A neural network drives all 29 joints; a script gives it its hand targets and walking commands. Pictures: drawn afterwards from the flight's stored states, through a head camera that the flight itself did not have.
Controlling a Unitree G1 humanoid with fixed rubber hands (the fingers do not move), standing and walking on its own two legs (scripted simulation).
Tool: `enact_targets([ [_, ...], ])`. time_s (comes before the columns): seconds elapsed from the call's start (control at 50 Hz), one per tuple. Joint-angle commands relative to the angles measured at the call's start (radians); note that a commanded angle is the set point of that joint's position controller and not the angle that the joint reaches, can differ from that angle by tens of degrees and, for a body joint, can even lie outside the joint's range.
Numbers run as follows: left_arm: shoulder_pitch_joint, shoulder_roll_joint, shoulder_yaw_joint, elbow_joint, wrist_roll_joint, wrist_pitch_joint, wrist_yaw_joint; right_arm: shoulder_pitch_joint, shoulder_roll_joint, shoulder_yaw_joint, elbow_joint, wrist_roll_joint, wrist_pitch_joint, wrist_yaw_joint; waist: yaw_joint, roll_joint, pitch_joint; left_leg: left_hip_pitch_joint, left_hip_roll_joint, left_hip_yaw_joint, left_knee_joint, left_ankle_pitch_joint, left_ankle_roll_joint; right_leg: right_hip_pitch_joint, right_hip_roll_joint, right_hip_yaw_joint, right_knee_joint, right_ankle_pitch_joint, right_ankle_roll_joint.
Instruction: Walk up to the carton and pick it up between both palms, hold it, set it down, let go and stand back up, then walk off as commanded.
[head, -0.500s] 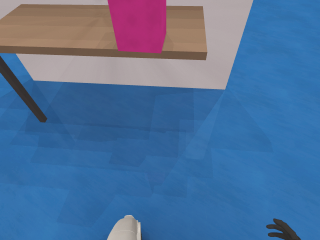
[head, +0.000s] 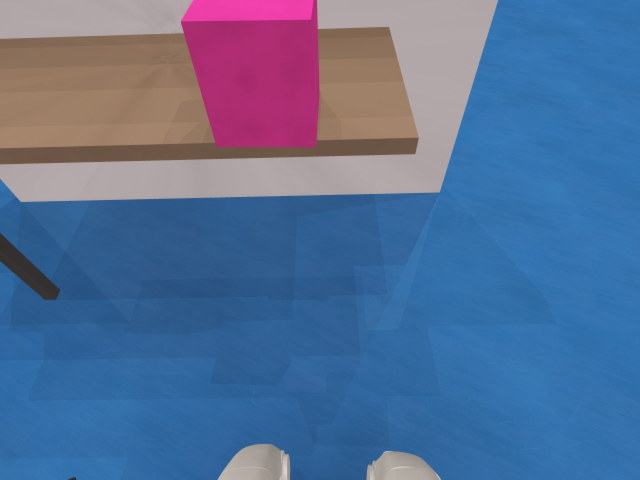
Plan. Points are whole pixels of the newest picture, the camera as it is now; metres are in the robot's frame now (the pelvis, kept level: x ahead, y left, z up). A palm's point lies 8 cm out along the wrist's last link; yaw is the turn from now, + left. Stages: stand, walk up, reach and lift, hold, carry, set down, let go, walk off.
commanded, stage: walk up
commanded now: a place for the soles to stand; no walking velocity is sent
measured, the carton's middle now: (263, 65) +0.82 +0.09 +0.08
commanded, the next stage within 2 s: none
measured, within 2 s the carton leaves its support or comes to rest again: neither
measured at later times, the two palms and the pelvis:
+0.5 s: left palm (5, 411) +0.23 +0.44 -0.09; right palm (481, 422) +0.19 -0.21 -0.10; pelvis +0.14 +0.11 +0.00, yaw -3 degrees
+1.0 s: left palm (36, 349) +0.33 +0.46 -0.12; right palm (433, 356) +0.29 -0.17 -0.12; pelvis +0.23 +0.14 -0.02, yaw -3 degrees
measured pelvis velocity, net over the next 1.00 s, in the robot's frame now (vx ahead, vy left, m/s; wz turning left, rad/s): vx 0.23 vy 0.14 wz -0.06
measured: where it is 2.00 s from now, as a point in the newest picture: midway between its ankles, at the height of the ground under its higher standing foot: (278, 434)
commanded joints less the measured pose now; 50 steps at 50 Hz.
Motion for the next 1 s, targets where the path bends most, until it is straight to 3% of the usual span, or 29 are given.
enact_targets([
  [0.0, 0.072, 0.338, 0.088, -0.048, -0.006, -0.014, 0.018, -0.024, -0.218, -0.071, -0.093, 0.006, -0.038, -0.005, 0.034, -0.168, -0.037, -0.262, 0.095, -0.104, -0.013, 0.043, -0.014, 0.206, -0.362, 0.451, -0.413, 0.135, -0.221],
  [0.12, 0.002, 0.38, 0.095, -0.062, 0.011, -0.011, 0.009, -0.11, -0.195, -0.078, -0.105, 0.015, -0.028, 0.03, 0.052, -0.29, 0.022, -0.101, 0.111, 0.002, -0.285, 0.135, -0.026, -0.004, -0.308, 0.297, -0.42, -0.163, -0.205],
  [0.16, -0.054, 0.386, 0.09, -0.064, 0.012, -0.006, 0.003, -0.073, -0.2, -0.086, -0.085, 0.021, -0.035, 0.033, 0.016, -0.303, 0.014, 0.052, 0.083, 0.055, -0.349, 0.156, -0.015, -0.109, -0.302, 0.257, -0.394, -0.225, -0.175],
  [0.18, -0.094, 0.379, 0.084, -0.067, 0.012, -0.002, 0.001, -0.011, -0.208, -0.094, -0.062, 0.021, -0.038, 0.031, -0.031, -0.278, -0.006, 0.19, 0.057, 0.088, -0.384, 0.171, -0.005, -0.197, -0.287, 0.217, -0.327, -0.252, -0.151],
  [0.2, -0.108, 0.345, 0.071, -0.064, 0.016, 0.006, 0.0, 0.081, -0.231, -0.108, -0.029, 0.02, -0.043, 0.026, -0.08, -0.181, -0.045, 0.336, 0.014, 0.102, -0.397, 0.13, 0.006, -0.277, -0.248, 0.169, -0.172, -0.256, -0.123],
  [0.22, -0.075, 0.286, 0.05, -0.054, 0.016, 0.012, -0.004, 0.189, -0.271, -0.126, 0.002, 0.017, -0.05, 0.016, -0.128, 0.005, -0.097, 0.493, -0.024, 0.055, -0.452, 0.012, 0.023, -0.373, -0.168, 0.091, 0.12, -0.202, -0.082],
  [0.24, -0.073, 0.197, 0.023, -0.081, -0.015, 0.01, -0.003, 0.234, -0.377, -0.14, -0.024, 0.013, -0.06, 0.001, -0.153, 0.336, -0.095, 0.479, 0.256, -0.527, -0.832, -0.368, 0.115, -0.533, -0.006, -0.027, 0.524, -0.188, -0.003],
  [0.26, -0.086, 0.288, 0.029, -0.09, -0.01, 0.018, 0.013, 0.184, -0.4, -0.141, -0.052, 0.023, -0.063, -0.005, -0.129, 0.161, -0.089, 0.423, 0.427, -0.83, -0.959, -0.366, 0.234, -0.514, -0.012, 0.146, 0.594, -0.247, -0.006],
  [0.28, -0.1, 0.322, 0.034, -0.073, -0.006, 0.02, 0.015, 0.101, -0.367, -0.134, -0.069, 0.028, -0.063, -0.012, -0.085, -0.015, -0.04, 0.367, 0.419, -0.739, -0.935, -0.355, 0.24, -0.51, -0.068, 0.198, 0.606, -0.176, -0.013],
  [0.3, -0.073, 0.315, 0.032, -0.039, -0.009, 0.017, 0.009, 0.065, -0.337, -0.119, -0.083, 0.023, -0.068, -0.022, -0.054, -0.037, -0.02, 0.345, 0.373, -0.614, -0.876, -0.272, 0.221, -0.492, -0.091, 0.193, 0.582, -0.117, -0.015],
  [0.38, 0.027, 0.283, 0.032, 0.009, 0.0, 0.017, -0.01, -0.009, -0.288, -0.089, -0.098, 0.016, -0.089, -0.033, 0.002, 0.046, -0.031, 0.162, 0.333, -0.346, -0.798, 0.066, 0.22, -0.256, -0.107, 0.146, 0.353, -0.12, -0.002],
  [0.46, -0.009, 0.266, 0.04, -0.017, 0.006, 0.029, -0.029, 0.008, -0.292, -0.087, -0.09, 0.013, -0.091, -0.034, -0.012, 0.079, -0.028, 0.17, 0.354, -0.291, -0.801, 0.058, 0.24, -0.189, -0.081, 0.103, 0.157, -0.12, -0.003],
  [0.5, -0.008, 0.25, 0.044, -0.011, 0.008, 0.03, -0.025, -0.023, -0.271, -0.073, -0.088, 0.019, -0.087, -0.039, 0.006, 0.074, -0.025, 0.126, 0.333, -0.229, -0.751, 0.182, 0.213, -0.101, -0.061, 0.088, 0.066, -0.034, -0.012],
  [0.54, 0.028, 0.231, 0.052, 0.002, 0.008, 0.023, -0.017, -0.059, -0.227, -0.05, -0.092, 0.026, -0.079, -0.043, 0.055, 0.026, -0.049, 0.01, 0.262, -0.087, -0.605, 0.319, 0.154, 0.115, -0.014, 0.07, -0.088, 0.088, -0.03],
  [0.56, 0.075, 0.249, 0.064, 0.014, 0.012, 0.018, -0.01, -0.062, -0.186, -0.034, -0.094, 0.028, -0.076, -0.045, 0.09, -0.043, -0.088, -0.061, 0.214, -0.023, -0.459, 0.384, 0.11, 0.251, -0.002, 0.114, -0.153, 0.065, -0.047],
  [0.58, 0.133, 0.346, 0.097, 0.011, 0.017, 0.012, 0.001, -0.072, -0.13, -0.018, -0.113, 0.039, -0.074, -0.044, 0.135, -0.292, -0.124, -0.233, 0.082, 0.098, -0.141, 0.358, 0.026, 0.381, -0.196, 0.464, -0.318, -0.034, -0.113],
  [0.6, 0.149, 0.383, 0.105, 0.0, -0.002, 0.014, 0.003, -0.086, -0.162, -0.022, -0.116, 0.038, -0.063, -0.055, 0.147, -0.322, -0.147, -0.33, -0.001, 0.068, -0.009, -0.057, 0.006, 0.423, -0.393, 0.773, -0.431, 0.008, -0.253],
  [0.62, 0.108, 0.374, 0.098, -0.01, -0.007, 0.019, 0.002, -0.103, -0.207, -0.024, -0.1, 0.021, -0.055, -0.067, 0.131, -0.2, -0.12, -0.324, 0.04, -0.024, 0.055, -0.139, 0.009, 0.378, -0.43, 0.764, -0.425, 0.075, -0.311],
  [0.64, 0.076, 0.351, 0.087, -0.013, -0.012, 0.023, 0.009, -0.088, -0.212, -0.029, -0.079, 0.019, -0.055, -0.07, 0.1, -0.117, -0.099, -0.305, 0.053, -0.045, 0.065, -0.116, 0.006, 0.338, -0.405, 0.658, -0.391, 0.153, -0.302],
  [0.66, 0.042, 0.336, 0.079, -0.023, -0.01, 0.027, 0.013, -0.059, -0.203, -0.032, -0.063, 0.025, -0.058, -0.071, 0.075, -0.109, -0.083, -0.271, 0.059, -0.049, 0.016, -0.101, 0.009, 0.29, -0.376, 0.567, -0.36, 0.235, -0.276],
  [0.74, -0.081, 0.276, 0.056, -0.055, 0.004, 0.039, 0.005, 0.048, -0.172, -0.033, 0.003, 0.034, -0.065, -0.07, 0.023, -0.246, -0.099, -0.032, 0.055, -0.001, -0.165, 0.021, -0.004, 0.051, -0.289, 0.315, -0.266, 0.418, -0.216],
  [0.78, -0.157, 0.263, 0.047, -0.06, 0.005, 0.053, -0.002, 0.066, -0.157, -0.034, 0.023, 0.041, -0.071, -0.075, -0.005, -0.255, -0.12, 0.141, 0.037, 0.052, -0.326, 0.138, -0.005, -0.067, -0.241, 0.218, -0.183, 0.402, -0.176],
  [0.82, -0.198, 0.223, 0.032, -0.054, -0.004, 0.074, -0.007, 0.106, -0.174, -0.044, 0.046, 0.036, -0.082, -0.086, -0.039, -0.191, -0.128, 0.273, 0.003, 0.055, -0.484, 0.247, 0.003, -0.166, -0.182, 0.172, -0.04, 0.212, -0.1],
  [0.84, -0.186, 0.175, 0.019, -0.047, -0.01, 0.086, -0.009, 0.078, -0.232, -0.053, 0.033, 0.022, -0.088, -0.091, -0.026, -0.02, -0.124, 0.267, 0.129, -0.176, -0.591, 0.253, 0.031, -0.228, -0.115, 0.121, 0.109, 0.061, -0.04],
  [0.86, -0.16, 0.171, 0.019, -0.042, -0.026, 0.102, -0.001, 0.001, -0.313, -0.055, -0.002, 0.018, -0.092, -0.092, -0.003, 0.045, -0.134, 0.138, 0.335, -0.515, -0.749, 0.114, 0.163, -0.18, -0.027, 0.111, 0.187, -0.15, 0.004],
  [0.88, -0.164, 0.233, 0.033, -0.013, -0.021, 0.112, 0.006, -0.063, -0.331, -0.057, -0.002, 0.025, -0.088, -0.092, 0.005, 0.041, -0.114, 0.061, 0.378, -0.583, -0.775, 0.051, 0.235, -0.122, -0.046, 0.15, 0.232, -0.275, 0.006],
  [0.92, -0.153, 0.217, 0.03, 0.032, -0.024, 0.11, 0.001, -0.136, -0.287, -0.039, -0.006, 0.021, -0.084, -0.1, 0.036, -0.006, -0.088, 0.034, 0.299, -0.414, -0.686, 0.147, 0.2, -0.075, -0.055, 0.15, 0.161, -0.198, -0.008],
  [0.96, -0.098, 0.22, 0.028, 0.072, -0.014, 0.095, 0.0, -0.178, -0.249, -0.022, 0.007, 0.024, -0.077, -0.098, 0.061, 0.014, -0.106, -0.044, 0.213, -0.235, -0.582, 0.237, 0.105, 0.067, -0.061, 0.166, -0.037, 0.025, -0.031],
  [0.98, -0.116, 0.242, 0.033, 0.075, -0.004, 0.087, -0.001, -0.186, -0.22, -0.015, 0.012, 0.028, -0.073, -0.094, 0.051, -0.029, -0.113, -0.064, 0.152, -0.156, -0.517, 0.236, 0.054, 0.075, -0.099, 0.247, -0.121, 0.034, -0.046],
])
